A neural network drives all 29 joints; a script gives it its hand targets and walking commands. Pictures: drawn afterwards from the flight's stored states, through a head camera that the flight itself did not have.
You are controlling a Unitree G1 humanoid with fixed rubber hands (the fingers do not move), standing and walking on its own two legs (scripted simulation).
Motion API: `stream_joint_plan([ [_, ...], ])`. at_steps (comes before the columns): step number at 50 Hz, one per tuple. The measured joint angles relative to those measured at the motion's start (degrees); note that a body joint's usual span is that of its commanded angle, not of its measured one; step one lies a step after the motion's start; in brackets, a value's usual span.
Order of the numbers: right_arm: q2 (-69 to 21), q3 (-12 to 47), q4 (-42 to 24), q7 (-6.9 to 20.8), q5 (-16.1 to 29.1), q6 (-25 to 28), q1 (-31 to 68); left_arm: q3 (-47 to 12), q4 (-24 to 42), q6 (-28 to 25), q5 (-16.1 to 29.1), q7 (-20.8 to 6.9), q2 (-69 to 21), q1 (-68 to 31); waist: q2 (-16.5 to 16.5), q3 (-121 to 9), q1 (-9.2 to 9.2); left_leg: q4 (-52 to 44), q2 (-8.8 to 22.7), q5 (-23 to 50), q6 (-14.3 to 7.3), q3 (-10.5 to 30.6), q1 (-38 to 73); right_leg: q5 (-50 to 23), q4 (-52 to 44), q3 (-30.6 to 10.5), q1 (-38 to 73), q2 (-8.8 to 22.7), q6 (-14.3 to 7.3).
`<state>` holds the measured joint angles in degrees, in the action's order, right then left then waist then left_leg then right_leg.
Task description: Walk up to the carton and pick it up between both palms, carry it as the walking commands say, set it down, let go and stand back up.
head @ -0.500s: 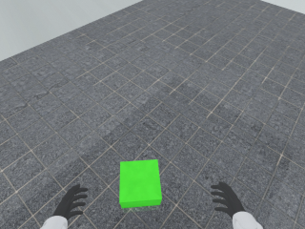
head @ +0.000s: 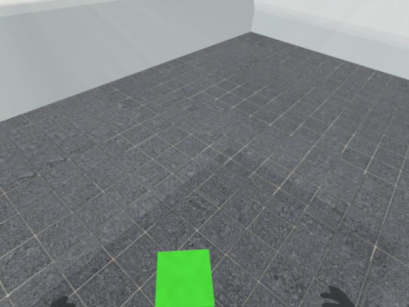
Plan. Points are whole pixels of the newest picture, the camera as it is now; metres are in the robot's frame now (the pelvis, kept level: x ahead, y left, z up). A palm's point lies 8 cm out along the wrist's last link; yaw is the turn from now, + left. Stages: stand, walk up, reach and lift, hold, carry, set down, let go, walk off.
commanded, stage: stand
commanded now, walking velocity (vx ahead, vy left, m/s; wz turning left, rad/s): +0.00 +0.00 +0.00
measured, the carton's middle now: (184, 283) +0.41 +0.03 -0.70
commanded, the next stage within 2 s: none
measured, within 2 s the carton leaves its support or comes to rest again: neither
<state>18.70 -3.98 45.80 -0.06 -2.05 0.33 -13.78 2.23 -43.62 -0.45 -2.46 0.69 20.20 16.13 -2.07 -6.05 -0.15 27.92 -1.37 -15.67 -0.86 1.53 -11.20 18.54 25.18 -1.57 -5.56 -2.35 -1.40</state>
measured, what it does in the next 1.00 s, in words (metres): stands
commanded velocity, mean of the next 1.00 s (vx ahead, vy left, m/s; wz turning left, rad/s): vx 0.00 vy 0.00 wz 0.00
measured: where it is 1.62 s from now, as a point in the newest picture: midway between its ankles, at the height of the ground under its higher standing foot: outside the picture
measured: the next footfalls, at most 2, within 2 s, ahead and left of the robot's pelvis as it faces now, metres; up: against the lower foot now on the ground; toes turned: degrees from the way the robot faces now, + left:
none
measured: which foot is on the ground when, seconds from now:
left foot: down 0.00-1.00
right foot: down 0.00-1.00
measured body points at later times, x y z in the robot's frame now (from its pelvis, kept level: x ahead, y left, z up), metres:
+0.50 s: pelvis -0.03 +0.02 +0.00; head -0.07 +0.03 +0.45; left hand +0.04 +0.32 -0.12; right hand +0.06 -0.28 -0.11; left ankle -0.01 +0.11 -0.74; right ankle -0.06 -0.11 -0.74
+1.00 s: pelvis -0.04 +0.03 +0.01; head -0.07 +0.04 +0.45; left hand +0.01 +0.33 -0.13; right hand +0.04 -0.28 -0.11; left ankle -0.01 +0.11 -0.74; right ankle -0.06 -0.11 -0.74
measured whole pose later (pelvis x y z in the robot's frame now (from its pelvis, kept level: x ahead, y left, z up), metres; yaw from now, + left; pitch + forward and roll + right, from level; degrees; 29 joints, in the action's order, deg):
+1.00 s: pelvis -0.04 +0.03 +0.01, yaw +0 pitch -3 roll +0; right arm 20.3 -1.0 62.8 0.3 -0.6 1.2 -9.1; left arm -0.6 -58.3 -1.3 -1.0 0.5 21.7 14.6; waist -1.6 -1.4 0.0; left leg 21.7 -3.4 -9.0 -3.0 0.6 -9.3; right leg 13.2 21.3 -2.4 -4.8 -0.1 0.9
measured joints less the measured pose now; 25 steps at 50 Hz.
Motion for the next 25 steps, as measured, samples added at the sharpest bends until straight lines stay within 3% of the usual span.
stream_joint_plan([
  [25, 0.48, 2.07, 11.55, 0.22, 0.53, 1.03, 2.17, -2.12, -9.09, -0.96, 0.92, -0.18, 0.44, 0.75, 0.64, 2.64, 0.19, -3.21, -1.53, 3.9, -1.72, -1.24, 0.67, -2.85, -1.07, -1.09, -0.47, 1.73, 1.77],
])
